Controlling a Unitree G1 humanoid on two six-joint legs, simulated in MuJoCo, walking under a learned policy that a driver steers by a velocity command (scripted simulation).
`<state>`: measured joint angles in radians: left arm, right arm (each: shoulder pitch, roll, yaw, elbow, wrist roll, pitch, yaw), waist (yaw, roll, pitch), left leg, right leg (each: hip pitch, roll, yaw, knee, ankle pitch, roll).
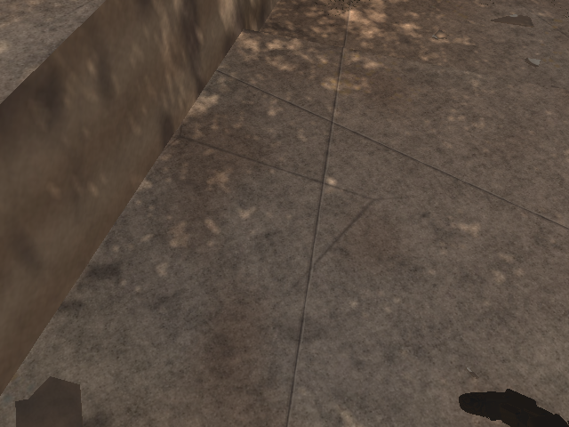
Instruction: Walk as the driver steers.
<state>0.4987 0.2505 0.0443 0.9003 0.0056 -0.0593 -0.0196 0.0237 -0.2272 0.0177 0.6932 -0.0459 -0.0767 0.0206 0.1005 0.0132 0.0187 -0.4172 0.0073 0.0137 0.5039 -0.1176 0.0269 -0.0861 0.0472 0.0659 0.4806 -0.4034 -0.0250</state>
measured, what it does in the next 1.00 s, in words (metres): walks ahead, turning right: right foot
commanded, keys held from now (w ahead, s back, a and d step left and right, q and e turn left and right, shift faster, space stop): w+e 0.58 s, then w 0.10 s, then w+q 0.32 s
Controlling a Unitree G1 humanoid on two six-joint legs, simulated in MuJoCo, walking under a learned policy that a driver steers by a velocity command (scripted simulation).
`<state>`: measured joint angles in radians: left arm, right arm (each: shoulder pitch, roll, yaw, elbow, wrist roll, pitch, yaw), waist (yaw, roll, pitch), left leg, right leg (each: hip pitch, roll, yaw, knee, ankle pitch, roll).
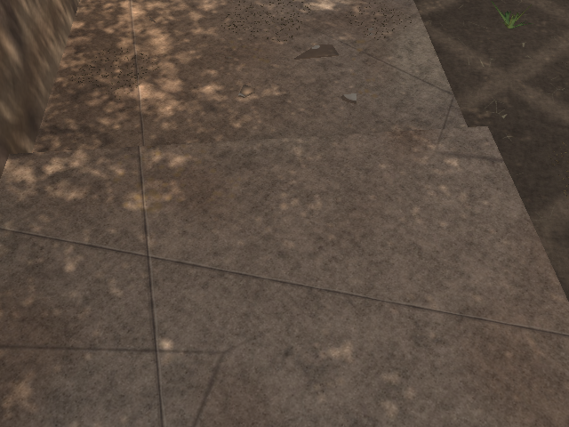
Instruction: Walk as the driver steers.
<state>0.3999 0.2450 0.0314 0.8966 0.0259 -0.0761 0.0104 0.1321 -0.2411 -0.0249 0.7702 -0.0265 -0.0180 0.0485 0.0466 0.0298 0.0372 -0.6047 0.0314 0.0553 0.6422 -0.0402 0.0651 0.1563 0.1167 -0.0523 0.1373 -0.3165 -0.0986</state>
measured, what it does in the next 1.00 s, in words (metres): walks ahead, turning left: left foot, then right foot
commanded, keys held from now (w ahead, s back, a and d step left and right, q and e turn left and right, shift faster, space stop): w+q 0.48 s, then w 0.52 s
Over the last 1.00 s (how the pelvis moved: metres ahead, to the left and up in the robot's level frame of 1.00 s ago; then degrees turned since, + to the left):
0.49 -0.14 0.00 -19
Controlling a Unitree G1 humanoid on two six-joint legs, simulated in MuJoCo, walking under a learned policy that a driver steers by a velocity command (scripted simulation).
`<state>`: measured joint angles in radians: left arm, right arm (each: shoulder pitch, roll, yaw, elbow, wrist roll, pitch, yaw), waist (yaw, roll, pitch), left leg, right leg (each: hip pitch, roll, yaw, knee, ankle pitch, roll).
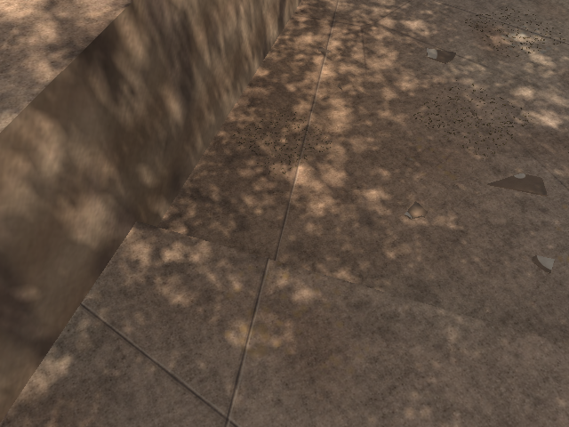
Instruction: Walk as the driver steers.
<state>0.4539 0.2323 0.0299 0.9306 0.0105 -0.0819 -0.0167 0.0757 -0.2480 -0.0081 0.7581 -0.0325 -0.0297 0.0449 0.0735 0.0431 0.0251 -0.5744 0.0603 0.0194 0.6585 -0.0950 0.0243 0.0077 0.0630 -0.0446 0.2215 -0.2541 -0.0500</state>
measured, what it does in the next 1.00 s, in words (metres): walks ahead, turning right: left foot, then right foot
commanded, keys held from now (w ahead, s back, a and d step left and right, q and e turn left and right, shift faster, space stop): w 0.06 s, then w+e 0.82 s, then w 0.12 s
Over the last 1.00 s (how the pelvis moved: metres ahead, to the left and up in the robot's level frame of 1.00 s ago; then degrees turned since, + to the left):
0.55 0.08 0.01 22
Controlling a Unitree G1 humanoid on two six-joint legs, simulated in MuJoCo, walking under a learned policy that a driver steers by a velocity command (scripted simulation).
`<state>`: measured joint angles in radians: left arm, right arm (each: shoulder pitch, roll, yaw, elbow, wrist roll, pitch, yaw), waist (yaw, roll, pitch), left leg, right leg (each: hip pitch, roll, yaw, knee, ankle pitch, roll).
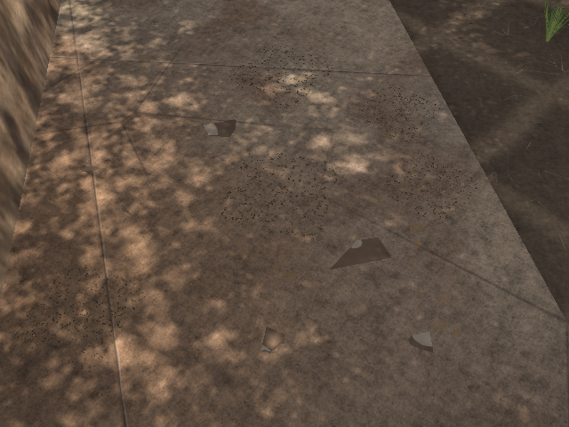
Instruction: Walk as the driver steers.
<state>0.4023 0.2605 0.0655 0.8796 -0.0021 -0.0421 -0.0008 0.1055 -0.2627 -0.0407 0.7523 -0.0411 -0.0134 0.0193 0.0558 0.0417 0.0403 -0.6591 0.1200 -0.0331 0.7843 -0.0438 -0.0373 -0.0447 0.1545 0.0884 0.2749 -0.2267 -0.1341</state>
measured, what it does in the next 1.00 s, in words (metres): goes down: left foot, then right foot 0.12 m lower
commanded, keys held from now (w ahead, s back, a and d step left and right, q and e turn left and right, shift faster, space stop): w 0.40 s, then w+q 0.60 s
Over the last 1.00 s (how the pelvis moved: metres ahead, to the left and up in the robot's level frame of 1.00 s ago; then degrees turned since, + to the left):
0.50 -0.07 0.00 -28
